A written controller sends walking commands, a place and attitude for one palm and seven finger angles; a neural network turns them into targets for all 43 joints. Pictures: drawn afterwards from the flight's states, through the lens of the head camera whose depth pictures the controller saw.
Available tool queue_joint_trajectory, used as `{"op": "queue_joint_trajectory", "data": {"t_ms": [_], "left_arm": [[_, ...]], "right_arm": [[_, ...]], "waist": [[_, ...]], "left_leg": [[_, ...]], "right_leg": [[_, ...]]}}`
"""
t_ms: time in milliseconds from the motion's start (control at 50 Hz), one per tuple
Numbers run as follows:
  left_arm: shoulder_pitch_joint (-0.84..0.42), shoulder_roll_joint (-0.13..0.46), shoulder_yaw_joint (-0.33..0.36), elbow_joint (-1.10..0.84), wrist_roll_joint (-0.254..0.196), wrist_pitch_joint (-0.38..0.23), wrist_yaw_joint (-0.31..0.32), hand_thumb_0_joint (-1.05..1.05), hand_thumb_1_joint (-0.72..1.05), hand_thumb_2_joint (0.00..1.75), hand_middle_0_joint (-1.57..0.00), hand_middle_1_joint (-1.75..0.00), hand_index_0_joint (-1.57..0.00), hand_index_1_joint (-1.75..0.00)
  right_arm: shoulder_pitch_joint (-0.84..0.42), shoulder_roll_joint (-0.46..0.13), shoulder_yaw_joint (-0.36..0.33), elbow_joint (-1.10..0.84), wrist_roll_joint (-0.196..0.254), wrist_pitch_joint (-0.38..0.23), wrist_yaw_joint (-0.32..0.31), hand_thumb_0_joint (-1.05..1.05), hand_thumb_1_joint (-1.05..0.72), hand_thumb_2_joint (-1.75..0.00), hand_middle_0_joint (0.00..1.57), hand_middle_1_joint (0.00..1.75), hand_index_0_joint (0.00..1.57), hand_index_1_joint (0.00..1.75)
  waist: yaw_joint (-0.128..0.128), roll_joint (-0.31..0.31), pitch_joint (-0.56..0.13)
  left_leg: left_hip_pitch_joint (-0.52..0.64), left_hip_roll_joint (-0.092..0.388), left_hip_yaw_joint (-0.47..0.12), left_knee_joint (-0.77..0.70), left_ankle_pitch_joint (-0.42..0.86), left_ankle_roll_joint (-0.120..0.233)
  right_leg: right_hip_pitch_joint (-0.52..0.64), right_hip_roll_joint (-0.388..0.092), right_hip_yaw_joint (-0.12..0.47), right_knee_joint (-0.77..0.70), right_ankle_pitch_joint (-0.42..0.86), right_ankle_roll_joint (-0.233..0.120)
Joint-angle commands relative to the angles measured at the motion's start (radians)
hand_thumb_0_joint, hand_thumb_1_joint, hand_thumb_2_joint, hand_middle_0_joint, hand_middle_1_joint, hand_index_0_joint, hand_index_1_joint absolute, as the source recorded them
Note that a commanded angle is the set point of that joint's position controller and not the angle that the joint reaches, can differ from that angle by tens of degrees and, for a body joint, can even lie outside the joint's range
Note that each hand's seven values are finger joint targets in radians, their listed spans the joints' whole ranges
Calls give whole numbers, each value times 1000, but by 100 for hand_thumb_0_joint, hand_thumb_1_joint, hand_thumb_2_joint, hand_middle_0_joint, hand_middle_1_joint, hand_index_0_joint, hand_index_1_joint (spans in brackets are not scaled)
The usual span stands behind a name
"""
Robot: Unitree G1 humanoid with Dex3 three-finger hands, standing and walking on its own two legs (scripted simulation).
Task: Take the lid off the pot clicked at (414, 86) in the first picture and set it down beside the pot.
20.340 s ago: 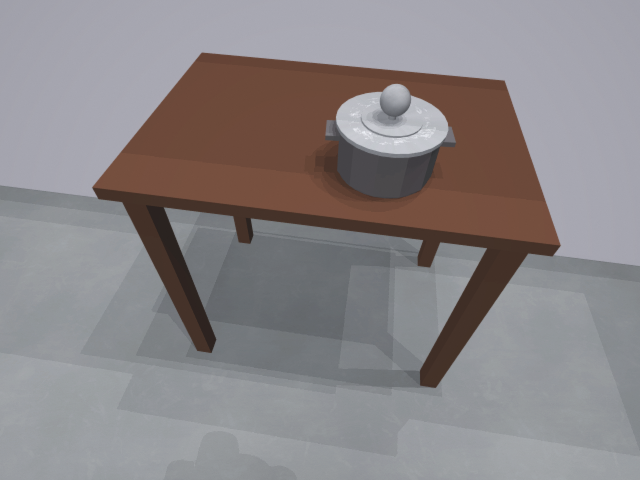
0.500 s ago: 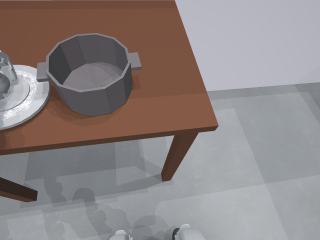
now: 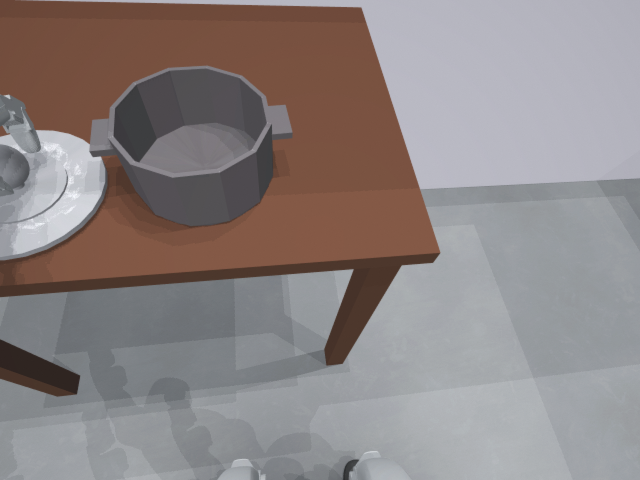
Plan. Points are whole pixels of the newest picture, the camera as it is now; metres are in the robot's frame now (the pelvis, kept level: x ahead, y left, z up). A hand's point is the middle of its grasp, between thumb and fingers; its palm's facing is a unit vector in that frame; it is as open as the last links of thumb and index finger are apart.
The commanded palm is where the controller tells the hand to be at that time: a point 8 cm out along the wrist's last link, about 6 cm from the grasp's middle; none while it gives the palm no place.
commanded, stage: open the fingers wide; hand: left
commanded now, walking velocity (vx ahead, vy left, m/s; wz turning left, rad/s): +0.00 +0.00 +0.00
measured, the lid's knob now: (1, 167) +0.49 +0.36 +0.07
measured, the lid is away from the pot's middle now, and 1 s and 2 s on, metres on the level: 0.23 0.23 0.23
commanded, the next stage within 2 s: raise the empty hand in 0.46 s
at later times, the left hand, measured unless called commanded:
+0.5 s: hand out of the picture +0.47 +0.36 +0.10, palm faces -0.45 -0.12 -0.89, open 11.0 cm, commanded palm +0.50 +0.35 +0.15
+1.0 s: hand out of the picture +0.47 +0.36 +0.14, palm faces -0.39 -0.12 -0.91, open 11.0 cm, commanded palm +0.50 +0.35 +0.20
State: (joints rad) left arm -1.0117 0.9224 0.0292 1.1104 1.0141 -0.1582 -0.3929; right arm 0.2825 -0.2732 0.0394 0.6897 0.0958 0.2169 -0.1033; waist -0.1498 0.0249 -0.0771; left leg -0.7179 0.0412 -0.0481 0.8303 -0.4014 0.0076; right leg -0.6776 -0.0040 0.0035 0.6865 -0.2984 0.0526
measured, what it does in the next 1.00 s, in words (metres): stands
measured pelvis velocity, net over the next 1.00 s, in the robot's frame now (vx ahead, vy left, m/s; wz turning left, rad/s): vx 0.01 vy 0.01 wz -0.01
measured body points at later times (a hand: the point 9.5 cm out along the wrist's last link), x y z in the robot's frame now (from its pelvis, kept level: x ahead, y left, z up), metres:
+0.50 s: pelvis +0.00 +0.01 +0.00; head +0.11 +0.03 +0.44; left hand +0.49 +0.36 +0.15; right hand +0.00 -0.27 -0.12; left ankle -0.01 +0.11 -0.71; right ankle +0.01 -0.17 -0.71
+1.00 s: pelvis +0.01 +0.01 +0.01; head +0.09 +0.03 +0.45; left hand +0.49 +0.36 +0.19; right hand +0.03 -0.26 -0.11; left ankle -0.01 +0.11 -0.71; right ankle +0.01 -0.17 -0.71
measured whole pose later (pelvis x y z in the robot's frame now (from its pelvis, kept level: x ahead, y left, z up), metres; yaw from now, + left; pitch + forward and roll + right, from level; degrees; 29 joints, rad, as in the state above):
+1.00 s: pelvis +0.01 +0.01 +0.01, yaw +0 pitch +16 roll -4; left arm -1.09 0.93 -0.01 1.12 1.00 -0.10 -0.44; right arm 0.30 -0.26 0.05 0.68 0.11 0.23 -0.09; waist -0.14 0.03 -0.09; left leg -0.66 0.03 -0.03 0.79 -0.40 0.02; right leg -0.62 -0.01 0.02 0.64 -0.29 0.06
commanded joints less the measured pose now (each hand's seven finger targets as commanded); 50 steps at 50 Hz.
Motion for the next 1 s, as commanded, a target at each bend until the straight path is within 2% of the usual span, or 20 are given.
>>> {"op": "queue_joint_trajectory", "data": {"t_ms": [0, 40, 60, 140, 220, 260, 340, 360, 420, 460, 560, 620, 660, 680, 720, 800, 820, 860, 940, 980], "left_arm": [[-438, 323, 55, -129, -6, 23, 45, 0, 14, 62, -40, -95, -40, -95], [-429, 317, 45, -127, -7, 24, 42, 0, 10, 62, -38, -93, -38, -93], [-445, 359, 70, -126, 4, 28, 44, 0, 8, 62, -37, -92, -37, -92], [-472, 315, 29, -145, -4, 23, 32, 0, 0, 61, -34, -88, -34, -88], [-463, 406, 101, -142, 2, 18, 31, 0, 0, 62, -34, -88, -34, -88], [-458, 423, 124, -172, 3, 7, 33, 0, 0, 62, -34, -88, -34, -88], [-413, 314, 46, -125, -2, 10, 21, 0, -1, 63, -34, -87, -34, -87], [-410, 365, 80, -117, 6, 14, 24, 0, -1, 64, -34, -87, -34, -87], [-439, 333, 53, -130, 1, 18, 18, 0, -1, 65, -35, -86, -35, -86], [-460, 380, 83, -157, -1, 8, 20, 0, -1, 65, -35, -86, -35, -86], [-479, 376, 103, -257, -4, -11, 28, 0, -1, 64, -34, -87, -34, -87], [-481, 367, 95, -199, -10, 8, 28, 0, -1, 64, -34, -87, -34, -87], [-483, 387, 109, -206, -8, 15, 33, 0, -1, 64, -34, -87, -34, -87], [-462, 343, 72, -158, -3, 26, 31, 0, -1, 64, -34, -87, -34, -87], [-466, 340, 58, -138, 2, 41, 26, 0, -1, 64, -34, -87, -34, -87], [-495, 326, 38, -168, -1, 54, 9, 0, -1, 64, -34, -87, -34, -87], [-495, 341, 52, -173, -2, 54, 6, 0, -1, 64, -34, -87, -34, -87], [-526, 336, 50, -224, -16, 49, -6, 0, -1, 64, -34, -87, -34, -87], [-512, 276, 2, -174, -31, 59, -23, 0, -1, 64, -34, -87, -34, -87], [-528, 316, 23, -167, -13, 65, -16, 0, -1, 64, -34, -87, -34, -87]], "right_arm": [[117, -183, -54, -48, -4, -13, -10, 0, -90, -90, 20, 30, 20, 30], [108, -182, -49, -56, 2, -18, -14, 0, -90, -90, 20, 30, 20, 30], [115, -185, -53, -51, -3, -13, -14, 0, -90, -90, 20, 30, 20, 30], [119, -181, -52, -53, 2, -18, -18, 0, -90, -90, 20, 30, 20, 30], [133, -186, -55, -55, -2, -12, -18, 0, -90, -90, 20, 30, 20, 30], [135, -184, -58, -53, -6, -8, -17, 0, -90, -90, 20, 30, 20, 30], [134, -181, -58, -50, 2, -6, -9, 0, -90, -90, 20, 30, 20, 30], [137, -186, -58, -53, -3, 1, -6, 0, -90, -90, 20, 30, 20, 30], [140, -186, -62, -53, -2, 2, -7, 0, -90, -90, 20, 30, 20, 30], [139, -189, -61, -53, -2, 4, -9, 0, -90, -90, 20, 30, 20, 30], [146, -182, -70, -54, -13, -1, -6, 0, -90, -90, 20, 30, 20, 30], [139, -184, -66, -50, -8, 0, -6, 0, -90, -90, 20, 30, 20, 30], [137, -182, -63, -54, -7, -1, -4, 0, -90, -90, 20, 30, 20, 30], [134, -179, -60, -58, -4, -2, -4, 0, -90, -90, 20, 30, 20, 30], [129, -181, -56, -58, 0, -2, -2, 0, -90, -90, 20, 30, 20, 30], [125, -182, -58, -63, 1, -3, 0, 0, -90, -90, 20, 30, 20, 30], [127, -182, -60, -68, 2, -2, 0, 0, -90, -90, 20, 30, 20, 30], [121, -181, -62, -68, -2, -2, -1, 0, -90, -90, 20, 30, 20, 30], [109, -178, -55, -65, 9, -3, -3, 0, -90, -90, 20, 30, 20, 30], [115, -183, -57, -59, 7, -1, -2, 0, -90, -90, 20, 30, 20, 30]], "waist": [[-10, 155, -375], [-2, 147, -383], [-4, 134, -414], [-11, 155, -428], [-4, 151, -464], [9, 196, -500], [-4, 178, -390], [6, 174, -404], [-13, 147, -403], [-5, 176, -434], [9, 287, -537], [-7, 216, -458], [7, 234, -469], [-3, 207, -428], [-3, 178, -402], [2, 193, -421], [4, 170, -443], [8, 203, -488], [0, 161, -393], [1, 160, -385]], "left_leg": [[307, -54, 41, -90, 421, 51], [289, -58, 52, -96, 417, 54], [285, -58, 50, -92, 404, 53], [304, -57, 48, -93, 412, 56], [298, -59, 47, -85, 427, 56], [342, -53, 43, -76, 503, 50], [331, -46, 46, -82, 514, 49], [317, -50, 46, -81, 488, 46], [311, -51, 45, -85, 459, 53], [331, -49, 41, -82, 472, 49], [475, -37, 19, -64, 655, 33], [405, -41, 26, -79, 549, 43], [417, -43, 25, -86, 572, 40], [391, -48, 27, -88, 551, 44], [349, -51, 33, -101, 503, 46], [391, -46, 32, -107, 529, 44], [394, -48, 30, -108, 537, 46], [447, -43, 27, -106, 604, 43], [399, -47, 36, -125, 549, 48], [395, -46, 33, -128, 526, 47]], "right_leg": [[109, 79, -76, -53, 205, -69], [138, 76, -74, -48, 217, -71], [155, 76, -68, -45, 224, -68], [145, 76, -73, -43, 218, -69], [173, 77, -65, -40, 247, -66], [163, 79, -64, -33, 262, -65], [95, 84, -83, -42, 226, -69], [111, 85, -73, -43, 218, -69], [111, 84, -74, -47, 224, -69], [114, 84, -70, -42, 213, -67], [80, 86, -75, -38, 244, -69], [87, 84, -76, -55, 223, -67], [102, 84, -74, -56, 229, -69], [93, 85, -77, -61, 226, -71], [119, 83, -76, -66, 227, -71], [126, 83, -76, -73, 232, -72], [146, 83, -75, -73, 245, -70], [153, 83, -76, -72, 267, -68], [148, 82, -86, -86, 242, -69], [146, 81, -81, -90, 235, -71]]}}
